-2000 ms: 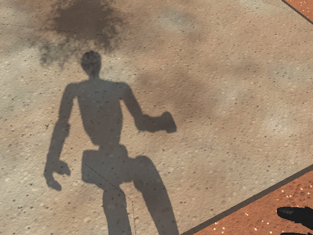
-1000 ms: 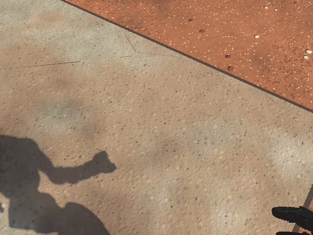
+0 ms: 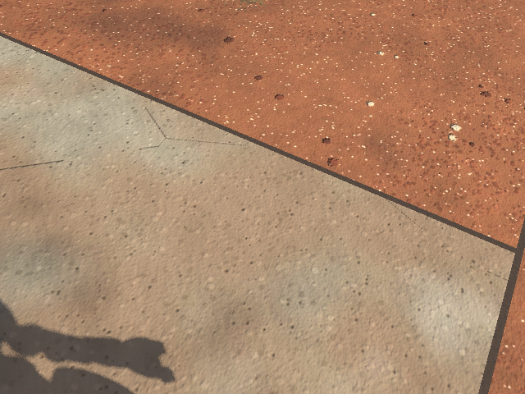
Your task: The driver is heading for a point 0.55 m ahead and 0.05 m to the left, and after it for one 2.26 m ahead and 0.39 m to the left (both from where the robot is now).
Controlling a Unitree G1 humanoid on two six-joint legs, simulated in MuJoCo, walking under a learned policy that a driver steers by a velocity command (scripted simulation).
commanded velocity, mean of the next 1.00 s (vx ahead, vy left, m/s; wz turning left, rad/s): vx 0.45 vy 0.00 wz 0.15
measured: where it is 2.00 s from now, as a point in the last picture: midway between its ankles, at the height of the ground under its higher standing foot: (222, 231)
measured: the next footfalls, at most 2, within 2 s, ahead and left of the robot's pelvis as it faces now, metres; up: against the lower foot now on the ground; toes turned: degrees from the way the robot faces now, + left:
left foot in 0.06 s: +0.06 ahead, +0.12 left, +0.00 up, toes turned +5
right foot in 0.52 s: +0.45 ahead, +0.00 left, +0.00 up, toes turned +19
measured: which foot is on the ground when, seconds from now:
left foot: up 0.00-0.04, down 0.06-0.54, up 0.56-0.96, down 0.98-1.00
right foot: down 0.00-0.04, up 0.06-0.50, down 0.52-0.98, up 1.00-1.00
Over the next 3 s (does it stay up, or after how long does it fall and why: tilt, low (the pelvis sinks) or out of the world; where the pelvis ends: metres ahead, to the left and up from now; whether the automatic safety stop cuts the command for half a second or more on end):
stays up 1.56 0.29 -0.01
